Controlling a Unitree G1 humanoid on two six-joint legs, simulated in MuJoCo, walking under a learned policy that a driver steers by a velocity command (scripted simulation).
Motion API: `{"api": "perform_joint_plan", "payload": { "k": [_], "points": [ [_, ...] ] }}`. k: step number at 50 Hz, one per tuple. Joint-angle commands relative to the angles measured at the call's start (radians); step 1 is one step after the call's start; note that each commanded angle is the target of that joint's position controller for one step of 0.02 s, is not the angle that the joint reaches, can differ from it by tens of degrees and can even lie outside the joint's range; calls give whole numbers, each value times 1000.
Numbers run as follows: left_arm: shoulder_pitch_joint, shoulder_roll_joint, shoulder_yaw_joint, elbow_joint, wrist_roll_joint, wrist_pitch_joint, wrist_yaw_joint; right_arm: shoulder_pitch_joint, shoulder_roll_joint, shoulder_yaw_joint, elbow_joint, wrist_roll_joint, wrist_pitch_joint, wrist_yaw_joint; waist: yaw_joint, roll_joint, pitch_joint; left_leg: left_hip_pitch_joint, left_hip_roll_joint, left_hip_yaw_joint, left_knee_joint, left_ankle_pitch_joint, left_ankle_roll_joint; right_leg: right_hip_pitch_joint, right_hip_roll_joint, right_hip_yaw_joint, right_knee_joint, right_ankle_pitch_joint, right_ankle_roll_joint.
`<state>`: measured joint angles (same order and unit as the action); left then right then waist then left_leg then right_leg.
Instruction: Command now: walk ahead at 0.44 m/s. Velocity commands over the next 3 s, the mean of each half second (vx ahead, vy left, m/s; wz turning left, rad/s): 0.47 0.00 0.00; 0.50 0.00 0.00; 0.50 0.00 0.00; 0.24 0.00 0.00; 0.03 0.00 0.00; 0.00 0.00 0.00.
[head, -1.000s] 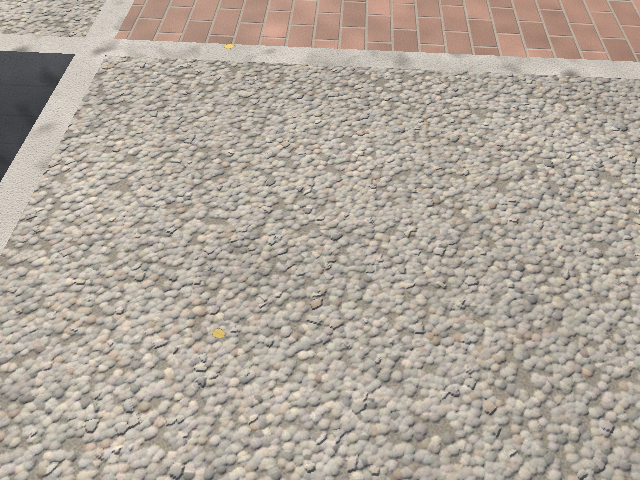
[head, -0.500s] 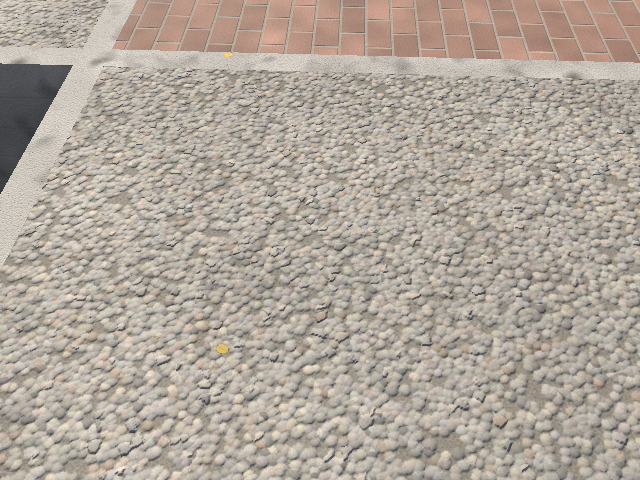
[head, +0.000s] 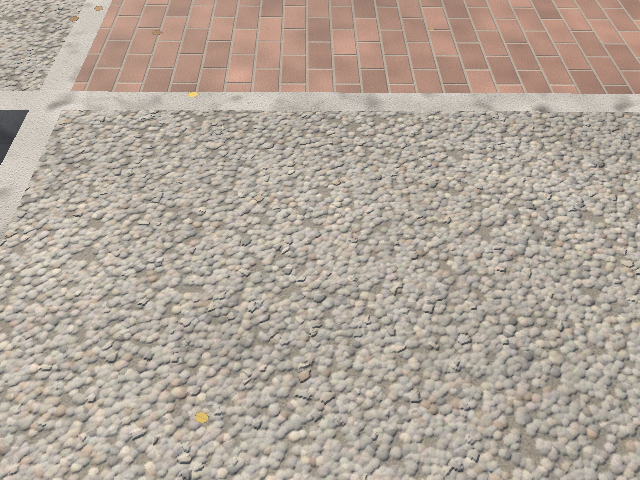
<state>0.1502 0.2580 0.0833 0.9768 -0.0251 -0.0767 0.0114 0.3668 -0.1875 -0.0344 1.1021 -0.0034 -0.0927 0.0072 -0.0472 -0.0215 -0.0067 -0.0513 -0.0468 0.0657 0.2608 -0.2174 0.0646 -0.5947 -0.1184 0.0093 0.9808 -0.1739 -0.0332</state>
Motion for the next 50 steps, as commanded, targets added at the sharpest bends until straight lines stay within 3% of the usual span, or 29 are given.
{"api": "perform_joint_plan", "payload": {
  "k": [1, 6, 9, 11, 12, 13, 14, 15, 16, 17, 18, 19, 21, 23, 25, 28, 32, 37, 40, 41, 42, 43, 44, 45, 46, 47, 48, 49, 50],
  "points": [
    [-101, 25, 1, -74, 6, -2, -4, -4, -183, -29, -53, -1, -6, -22, 8, 77, 107, -28, 267, -207, -181, 100, 139, -129, -13, 6, -175, 119, 30],
    [-238, 24, -14, -117, -1, -7, -28, 63, -183, -37, -43, 13, 3, -24, -27, 84, 137, 0, 272, -133, -171, 143, 129, -82, 21, -28, -352, 206, 28],
    [-278, 39, -18, -145, -6, -16, -46, 73, -191, -46, -37, 20, 12, -25, -19, 95, 145, 75, 310, -123, -127, 183, 116, -65, 28, -22, -414, 161, -5],
    [-230, 73, -6, -145, -7, -21, -52, 49, -212, -55, -45, 22, 19, -25, 25, 117, 108, 108, 325, -112, -53, 352, 97, 38, 57, -41, -443, 101, -35],
    [-148, 103, 10, -127, -5, -23, -51, 28, -221, -58, -51, 22, 23, -25, 76, 131, 51, 108, 311, -88, 51, 545, 81, 163, 92, -69, -447, 83, -55],
    [28, 144, 36, -72, -5, -22, -47, 16, -204, -51, -58, 18, 29, -25, 159, 124, -50, 57, 260, -46, 254, 667, 54, 384, 129, -93, -450, 78, -82],
    [223, 216, 59, -27, 5, -20, -38, 23, -171, -35, -81, 4, 32, -24, 221, 35, -196, -154, 204, -6, 574, 464, 14, 699, -21, 87, -432, 25, -140],
    [301, 293, 69, -1, 18, -17, -40, 140, -23, 4, -95, 4, 9, -15, 141, -253, -336, -527, -1, -32, 941, -223, -51, 993, -264, 615, -595, -219, -299],
    [283, 211, 42, -5, 14, -22, -44, 81, -100, -12, -93, 34, -20, -9, 168, -207, -341, -642, 12, -187, 1095, -341, -33, 978, -270, 773, -723, -335, -292],
    [183, 158, 26, -23, 10, -29, -43, -17, -164, -28, -126, 58, -37, -6, 151, -164, -190, -731, 70, -173, 1134, -275, -10, 862, -243, 621, -723, -286, -243],
    [95, 119, 12, -48, 15, -35, -42, -77, -180, -30, -143, 55, -43, -13, 123, -73, -119, -700, 129, -149, 1094, -175, 3, 713, -206, 480, -735, -179, -214],
    [33, 91, 3, -56, 28, -39, -46, -101, -179, -39, -143, 38, -39, -21, 88, -30, -68, -641, 169, -140, 1025, -103, 5, 569, -172, 379, -758, -73, -197],
    [8, 52, -10, -48, 39, -44, -51, -57, -145, -44, -133, 28, -9, -24, 32, -52, -43, -533, 206, -150, 945, -51, 10, 437, -124, 269, -808, 3, -186],
    [47, 74, -7, -30, 32, -45, -42, -69, -123, -44, -140, 26, 11, -26, 21, -46, -5, -542, 217, -138, 869, -30, -2, 389, -114, 211, -853, 36, -200],
    [87, 108, -1, -20, 33, -45, -27, -150, -135, -48, -170, 17, 18, -28, 32, -22, 33, -622, 222, -133, 764, 60, -25, 399, -116, 183, -883, 64, -207],
    [140, 114, -2, -10, 28, -36, -10, -248, -131, -50, -201, 9, 15, -20, 54, -22, 53, -678, 209, -121, 592, 224, -48, 442, -95, 123, -891, 121, -187],
    [214, 119, -4, 8, 18, -30, -2, -387, -108, -37, -238, 16, 6, -5, 101, -26, 79, -636, 165, -72, 393, 352, -51, 480, -69, 53, -893, 142, -159],
    [293, 131, 5, 43, 12, -5, 1, -508, -110, -24, -292, 26, -6, 26, 131, -31, 112, -675, 138, -62, 273, 265, -28, 659, -129, 47, -816, 217, -156],
    [261, 156, 16, 39, 10, 9, 5, -444, -155, -38, -291, 29, -15, 37, 72, -70, 61, -534, 93, -32, 237, 154, 12, 713, -150, 41, -709, 483, -129],
    [236, 162, 17, 32, 8, 13, 5, -345, -185, -54, -265, 26, -16, 35, 14, -84, -3, -386, 55, 0, 224, 148, 34, 703, -129, 17, -598, 665, -112],
    [221, 139, 8, 22, 11, 17, 5, -165, -235, -80, -209, 23, -16, 29, -65, -71, -110, -135, 48, 0, 231, 177, 67, 621, -76, -23, -397, 708, -83],
    [235, 105, -9, -4, 31, 15, 5, 26, -314, -101, -170, 8, -12, 17, -113, 54, -268, 195, 254, -241, 265, 188, 135, 382, -10, -65, -65, 382, -46],
    [359, -35, -46, -1, 24, -11, -10, 66, -348, -104, -148, 9, -7, 24, -31, 319, -394, 491, 456, -732, 124, -24, 291, -3, 183, -2, 253, -360, 9],
    [273, 73, -22, 1, -3, -35, -14, 44, -254, -76, -156, 16, -8, 24, -71, 214, -343, 457, 419, -756, 55, -119, 245, -114, 138, 126, 363, -402, -14],
    [175, 121, -9, -33, -24, -50, -15, -46, -214, -65, -173, 18, -12, 20, -58, 179, -200, 326, 390, -600, 39, -67, 201, -178, 87, 99, 370, -316, -30],
    [127, 120, -8, -42, -21, -53, -7, -129, -192, -55, -193, 11, -15, 20, -24, 85, -123, 168, 358, -486, 11, 43, 181, -138, 32, 69, 325, -218, -31],
    [106, 115, 0, -43, -5, -47, 0, -177, -164, -48, -198, 0, -18, 23, 6, 59, -66, 37, 327, -404, -19, 124, 174, -92, 1, 61, 267, -162, -27],
    [131, 98, 3, -40, 0, -34, 1, -193, -142, -40, -195, -11, -21, 25, 42, 81, -55, -40, 301, -351, -47, 156, 165, -26, -25, 70, 231, -126, -28],
    [151, 73, 2, -36, 1, -20, 1, -189, -135, -38, -189, -10, -22, 27, 57, 91, -47, -79, 287, -320, -75, 162, 168, 4, -32, 67, 200, -115, -25]
  ]
}}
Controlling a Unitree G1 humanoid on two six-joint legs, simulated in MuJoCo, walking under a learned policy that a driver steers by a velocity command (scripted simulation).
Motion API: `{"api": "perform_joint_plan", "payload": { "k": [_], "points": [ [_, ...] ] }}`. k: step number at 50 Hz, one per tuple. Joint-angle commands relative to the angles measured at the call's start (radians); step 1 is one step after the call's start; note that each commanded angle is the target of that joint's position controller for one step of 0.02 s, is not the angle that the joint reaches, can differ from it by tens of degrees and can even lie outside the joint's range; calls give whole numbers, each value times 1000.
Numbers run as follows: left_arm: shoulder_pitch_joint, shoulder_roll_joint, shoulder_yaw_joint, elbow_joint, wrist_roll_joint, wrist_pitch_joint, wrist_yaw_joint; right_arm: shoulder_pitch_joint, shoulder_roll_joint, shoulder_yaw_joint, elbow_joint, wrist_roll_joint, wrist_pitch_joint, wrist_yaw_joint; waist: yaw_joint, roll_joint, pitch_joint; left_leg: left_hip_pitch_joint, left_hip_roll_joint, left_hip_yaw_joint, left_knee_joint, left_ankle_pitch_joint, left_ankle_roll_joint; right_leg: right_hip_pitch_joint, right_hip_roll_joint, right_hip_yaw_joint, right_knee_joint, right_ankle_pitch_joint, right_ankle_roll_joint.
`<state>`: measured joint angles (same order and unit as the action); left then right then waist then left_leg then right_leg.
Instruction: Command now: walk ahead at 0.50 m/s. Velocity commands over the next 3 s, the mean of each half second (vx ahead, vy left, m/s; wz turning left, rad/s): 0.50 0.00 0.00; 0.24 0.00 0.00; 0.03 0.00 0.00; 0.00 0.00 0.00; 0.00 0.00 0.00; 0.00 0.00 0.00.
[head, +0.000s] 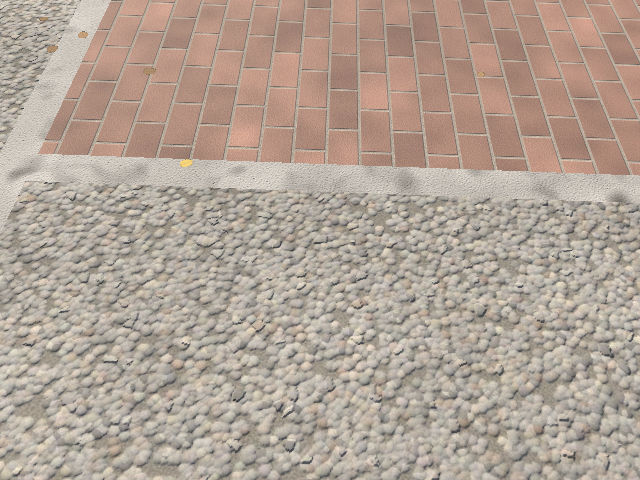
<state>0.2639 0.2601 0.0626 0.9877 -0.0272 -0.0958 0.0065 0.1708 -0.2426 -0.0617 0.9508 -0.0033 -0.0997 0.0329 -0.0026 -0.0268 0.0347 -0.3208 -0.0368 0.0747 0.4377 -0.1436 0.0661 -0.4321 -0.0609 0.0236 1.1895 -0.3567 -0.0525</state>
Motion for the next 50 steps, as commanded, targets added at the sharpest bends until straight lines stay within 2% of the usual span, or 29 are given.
{"api": "perform_joint_plan", "payload": {
  "k": [1, 4, 6, 10, 14, 17, 18, 19, 20, 21, 22, 23, 24, 25, 27, 30, 32, 34, 36, 39, 41, 42, 43, 44, 45, 46, 47, 49, 50],
  "points": [
    [42, 54, 21, -47, 3, 9, 7, 19, -89, -12, -29, -5, -16, -1, 21, 97, -72, 161, 272, -299, -275, 98, 173, -155, -98, 47, -45, 71, 1],
    [-55, 59, 24, -84, 17, 21, 11, 68, -137, -23, -11, -2, -16, -22, 12, 74, -20, 149, 271, -245, -321, 144, 183, -244, -109, 34, -188, 187, 35],
    [-119, 54, 23, -106, 22, 19, 6, 97, -142, -23, -3, 1, -9, -33, -3, 73, -7, 170, 253, -202, -329, 168, 166, -273, -103, 26, -308, 303, 48],
    [-257, 32, 9, -141, 15, 11, -9, 160, -149, -23, 15, 11, -3, -40, -47, 81, 22, 188, 216, -122, -335, 159, 130, -215, -54, -24, -537, 463, 48],
    [-356, 40, 1, -181, 6, 4, -31, 228, -158, -29, 49, 19, 14, -43, -74, 86, 53, 321, 270, -126, -285, 165, 126, -241, -34, -24, -638, 418, 29],
    [-327, 76, 10, -190, 4, -4, -46, 214, -178, -39, 54, 22, 29, -48, -31, 109, 30, 401, 310, -134, -202, 308, 100, -172, -10, -32, -678, 309, -11],
    [-261, 100, 22, -175, 5, -7, -46, 190, -186, -42, 47, 23, 34, -50, 11, 123, -12, 403, 300, -119, -127, 467, 86, -66, 21, -58, -688, 283, -28],
    [-116, 136, 45, -130, 9, -7, -42, 171, -172, -37, 41, 23, 40, -50, 84, 113, -96, 369, 254, -81, 38, 594, 62, 128, 55, -86, -703, 293, -53],
    [74, 201, 68, -80, 19, -6, -34, 175, -139, -22, 23, 12, 41, -50, 147, 51, -235, 201, 198, -39, 305, 455, 29, 431, -44, 24, -661, 317, -104],
    [185, 302, 92, -54, 29, 1, -30, 295, -18, 14, 8, 2, 21, -39, 104, -199, -378, -217, 19, -18, 710, -40, -47, 817, -296, 490, -733, 169, -271],
    [192, 223, 65, -54, 21, 3, -33, 267, -58, 9, 21, 18, -6, -32, 120, -214, -435, -358, -9, -169, 861, -431, -39, 853, -336, 721, -882, 54, -292],
    [99, 170, 47, -69, 14, -1, -32, 170, -137, -13, -6, 47, -23, -27, 110, -158, -280, -455, 54, -181, 921, -385, -17, 734, -301, 579, -892, 24, -235],
    [12, 134, 35, -93, 18, -3, -30, 104, -144, -13, -23, 51, -28, -31, 86, -86, -185, -448, 112, -152, 888, -289, -6, 581, -263, 441, -910, 81, -201],
    [-52, 102, 25, -101, 28, -5, -33, 73, -137, -19, -25, 38, -23, -39, 54, -35, -113, -403, 150, -137, 818, -213, -8, 429, -226, 341, -945, 158, -184],
    [-90, 67, 14, -98, 40, -12, -39, 110, -104, -24, -15, 25, 6, -46, -3, -65, -76, -284, 190, -145, 728, -140, -9, 275, -175, 234, -1005, 225, -163],
    [-58, 106, 19, -74, 44, -18, -27, 107, -78, -25, -20, 11, 28, -55, -33, -38, -43, -265, 178, -119, 625, -94, -48, 214, -164, 111, -1009, 651, -184],
    [-49, 114, 18, -63, 44, -11, -12, 60, -67, -22, -39, 0, 30, -55, -32, -33, -46, -267, 167, -105, 487, 5, -68, 217, -138, 31, -987, 819, -169],
    [-44, 113, 14, -58, 40, -1, -3, -2, -45, -12, -52, 0, 30, -49, -14, -43, -54, -198, 141, -79, 317, 132, -67, 205, -94, -38, -977, 834, -136],
    [-6, 128, 14, -39, 38, 6, 2, -65, -46, -7, -65, 4, 32, -42, 16, -46, -67, -153, 111, -65, 217, 217, -67, 237, -94, -44, -969, 803, -127],
    [9, 124, 12, -14, 29, 22, 6, -109, -67, -7, -77, 3, 34, -35, 30, -53, -62, -145, 97, -82, 134, 195, -54, 319, -128, -13, -923, 765, -130],
    [-3, 127, 14, -4, 23, 33, 9, -101, -90, -12, -78, -4, 27, -30, 13, -53, -66, -120, 86, -84, 84, 137, -29, 364, -145, 16, -850, 757, -117],
    [-19, 124, 13, -4, 17, 39, 12, -53, -102, -17, -60, -9, 22, -29, -20, -39, -81, -51, 74, -75, 9, 191, -13, 369, -128, 15, -790, 730, -94],
    [15, 116, 11, 0, 23, 40, 13, -3, -149, -32, -40, -17, 18, -33, -28, 6, -117, 70, 92, -95, -37, 451, 8, 354, -71, -2, -707, 693, -51],
    [87, 85, 2, -1, 45, 30, 11, 33, -212, -43, -35, -28, 18, -39, 14, 95, -209, 290, 206, -188, 57, 830, 66, 233, -1, -31, -578, 471, -6],
    [189, 3, -23, 34, 44, 27, 8, 74, -162, -28, -19, -27, 32, -45, 24, 223, -321, 478, 349, -332, 84, 921, 212, 83, 58, -42, -408, 89, 50],
    [123, 38, -17, 28, 29, 42, 8, 96, -88, -8, -7, -13, 46, -42, -20, 241, -334, 441, 396, -421, 18, 790, 263, 38, 77, -15, -285, -285, 82],
    [56, 78, -7, 4, 11, 60, 11, 58, -82, 2, -9, -8, 49, -38, -18, 206, -281, 357, 381, -427, -34, 540, 243, -9, 50, 22, -227, -369, 86],
    [1, 84, 2, 0, 14, 99, 29, -58, -112, -1, -35, -12, 55, -44, 10, 139, -169, 162, 338, -385, -121, 187, 182, -7, 11, 28, -240, -281, 95],
    [6, 81, 5, 4, 20, 113, 36, -113, -118, -2, -47, -15, 59, -50, 33, 155, -144, 79, 312, -357, -157, 68, 151, 40, -6, 27, -299, -221, 98]
  ]
}}
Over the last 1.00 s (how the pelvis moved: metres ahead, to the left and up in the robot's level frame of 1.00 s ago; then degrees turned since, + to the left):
0.55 -0.02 -0.01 0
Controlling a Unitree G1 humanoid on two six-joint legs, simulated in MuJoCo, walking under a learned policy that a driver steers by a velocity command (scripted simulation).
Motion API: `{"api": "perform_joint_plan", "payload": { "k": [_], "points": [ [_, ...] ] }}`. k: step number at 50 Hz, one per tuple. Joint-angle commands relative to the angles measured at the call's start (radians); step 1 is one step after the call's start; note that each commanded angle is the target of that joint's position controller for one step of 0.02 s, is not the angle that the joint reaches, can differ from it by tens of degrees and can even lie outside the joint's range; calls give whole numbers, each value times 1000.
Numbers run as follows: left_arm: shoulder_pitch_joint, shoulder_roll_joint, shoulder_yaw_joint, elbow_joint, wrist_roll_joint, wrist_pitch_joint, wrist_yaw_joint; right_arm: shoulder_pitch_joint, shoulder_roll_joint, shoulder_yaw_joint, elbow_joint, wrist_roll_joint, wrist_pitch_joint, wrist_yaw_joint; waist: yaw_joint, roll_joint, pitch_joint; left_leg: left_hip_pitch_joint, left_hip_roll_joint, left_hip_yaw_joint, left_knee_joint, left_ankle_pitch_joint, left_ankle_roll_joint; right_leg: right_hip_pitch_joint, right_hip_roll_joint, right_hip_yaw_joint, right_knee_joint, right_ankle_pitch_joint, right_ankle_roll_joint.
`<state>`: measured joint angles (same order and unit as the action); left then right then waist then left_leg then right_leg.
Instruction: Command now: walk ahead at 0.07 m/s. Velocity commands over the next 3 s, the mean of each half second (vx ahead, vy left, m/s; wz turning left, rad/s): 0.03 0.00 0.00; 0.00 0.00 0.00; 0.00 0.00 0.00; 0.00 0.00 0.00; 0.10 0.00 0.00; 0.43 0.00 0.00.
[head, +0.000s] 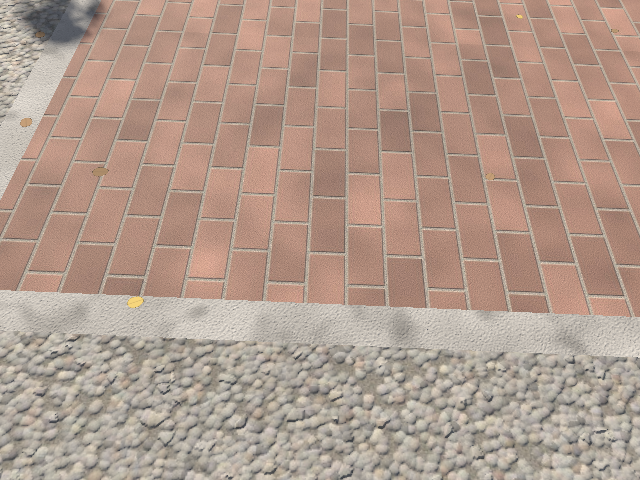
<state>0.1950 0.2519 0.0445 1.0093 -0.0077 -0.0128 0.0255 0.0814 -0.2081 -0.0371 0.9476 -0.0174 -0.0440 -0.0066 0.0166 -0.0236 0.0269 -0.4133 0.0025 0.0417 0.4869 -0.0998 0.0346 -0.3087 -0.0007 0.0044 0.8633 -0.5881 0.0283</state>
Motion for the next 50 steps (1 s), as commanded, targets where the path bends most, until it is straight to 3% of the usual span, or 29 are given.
{"api": "perform_joint_plan", "payload": {
  "k": [1, 3, 5, 6, 7, 8, 10, 14, 25, 50],
  "points": [
    [88, 73, 20, -8, 2, 36, 22, -61, -151, -28, -50, -5, 11, -14, 30, 169, -116, 98, 241, -287, -229, -49, 161, -24, -62, 30, -53, 63, 17],
    [128, 39, 15, 25, 10, 35, 20, -82, -140, -26, -45, -1, 23, -19, 54, 166, -124, 23, 186, -202, -229, -120, 130, 117, -37, -15, -219, 266, 2],
    [135, 43, 15, 39, 28, 35, 10, -41, -120, -22, -20, 19, 28, -19, 54, 139, -117, -1, 142, -154, -218, -303, 73, 197, -21, -38, -358, 401, -27],
    [110, 73, 17, 25, 38, 37, 9, -11, -109, -18, -6, 18, 28, -18, 33, 97, -78, -10, 118, -136, -202, -386, 30, 176, -67, 8, -416, 390, -51],
    [76, 123, 22, 8, 31, 37, 13, 14, -114, -21, -3, 9, 30, -18, -10, 27, -31, 15, 76, -100, -177, -387, -4, 81, -106, 47, -458, 242, -82],
    [49, 117, 21, 17, 22, 30, 10, 5, -98, -19, -6, 5, 31, -22, -26, -57, 2, 138, 37, -50, -140, -286, -27, -76, -98, 59, -504, 55, -95],
    [8, 79, 11, 16, 24, 5, 9, 17, -104, -22, 9, 5, 28, -28, -38, -80, 15, 239, 36, -44, -67, -135, -18, -129, -91, 57, -548, 89, -59],
    [56, 79, 10, 35, 14, -20, 6, 42, -107, -25, 40, 11, 25, -24, -19, -18, -26, 233, 46, -48, -40, 46, 5, -7, -73, 32, -487, 328, -45],
    [89, 66, 3, 50, 10, -6, 5, 52, -117, -26, 88, 19, 43, -28, -9, 20, -48, 262, 50, -45, -4, 167, -5, 67, -60, 10, -448, 533, -55],
    [132, 40, -9, 68, 13, -2, 9, 66, -110, -23, 155, 18, 55, -41, -18, 17, 8, 259, 49, -46, -38, 69, -24, 50, -44, -3, -504, 403, -53]
  ]
}}
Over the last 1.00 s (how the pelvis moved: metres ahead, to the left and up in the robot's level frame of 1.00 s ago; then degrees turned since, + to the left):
0.48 -0.05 -0.01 -1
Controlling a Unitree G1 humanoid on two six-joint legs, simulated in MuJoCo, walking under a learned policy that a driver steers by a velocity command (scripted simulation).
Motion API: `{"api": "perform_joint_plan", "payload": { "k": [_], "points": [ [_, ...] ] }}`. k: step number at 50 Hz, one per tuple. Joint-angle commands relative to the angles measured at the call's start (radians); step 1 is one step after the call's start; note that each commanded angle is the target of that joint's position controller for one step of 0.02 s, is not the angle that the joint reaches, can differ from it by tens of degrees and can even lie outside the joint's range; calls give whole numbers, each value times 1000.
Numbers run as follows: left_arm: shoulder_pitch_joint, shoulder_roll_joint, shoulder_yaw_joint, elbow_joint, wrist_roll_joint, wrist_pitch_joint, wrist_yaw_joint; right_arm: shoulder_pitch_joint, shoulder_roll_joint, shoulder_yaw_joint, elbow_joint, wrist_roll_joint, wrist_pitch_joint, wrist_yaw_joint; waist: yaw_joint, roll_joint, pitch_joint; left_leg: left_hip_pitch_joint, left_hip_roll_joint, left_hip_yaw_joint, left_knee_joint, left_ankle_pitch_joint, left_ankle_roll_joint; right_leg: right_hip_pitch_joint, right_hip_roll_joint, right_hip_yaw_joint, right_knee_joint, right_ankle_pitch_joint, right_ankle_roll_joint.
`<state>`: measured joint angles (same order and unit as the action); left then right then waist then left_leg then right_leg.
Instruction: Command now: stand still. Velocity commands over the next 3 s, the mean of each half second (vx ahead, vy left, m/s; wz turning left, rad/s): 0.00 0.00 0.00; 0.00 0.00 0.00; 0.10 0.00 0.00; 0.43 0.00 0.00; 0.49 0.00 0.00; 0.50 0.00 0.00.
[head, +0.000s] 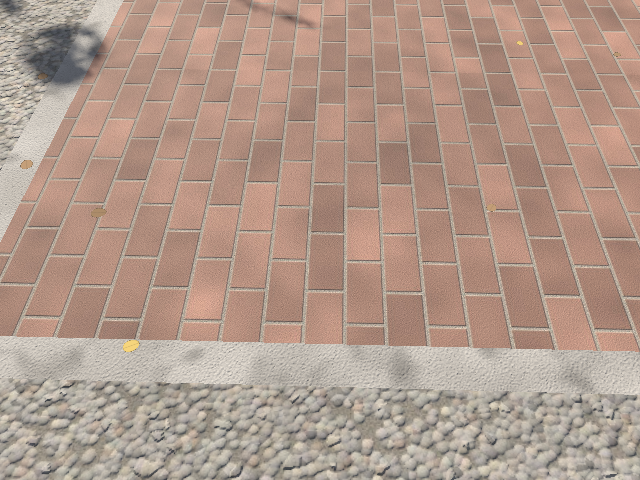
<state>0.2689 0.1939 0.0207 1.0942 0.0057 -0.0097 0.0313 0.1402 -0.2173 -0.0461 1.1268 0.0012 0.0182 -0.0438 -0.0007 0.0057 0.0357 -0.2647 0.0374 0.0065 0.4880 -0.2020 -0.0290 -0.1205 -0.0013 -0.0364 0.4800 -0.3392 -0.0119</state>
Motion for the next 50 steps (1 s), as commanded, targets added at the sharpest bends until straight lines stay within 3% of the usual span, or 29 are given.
{"api": "perform_joint_plan", "payload": {
  "k": [1, 50],
  "points": [
    [62, 97, 14, -16, 0, -6, 3, 10, -100, -14, -22, 0, -7, -4, -1, -12, 0, 110, 14, -11, -40, 169, 39, -139, -43, 37, -122, 150, -12],
    [184, 55, 4, -19, -5, -11, 5, 109, -67, -1, -4, 5, -7, -12, -2, -9, 23, 96, 10, -12, -38, 172, 36, -145, -35, 28, -126, 165, -12]
  ]
}}
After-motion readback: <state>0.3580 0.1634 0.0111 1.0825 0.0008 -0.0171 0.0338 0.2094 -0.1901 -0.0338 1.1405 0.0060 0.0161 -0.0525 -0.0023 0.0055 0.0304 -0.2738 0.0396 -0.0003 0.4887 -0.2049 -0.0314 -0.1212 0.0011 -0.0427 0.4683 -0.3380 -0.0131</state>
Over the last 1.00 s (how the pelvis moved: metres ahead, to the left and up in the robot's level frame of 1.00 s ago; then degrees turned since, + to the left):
0.06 -0.03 0.01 1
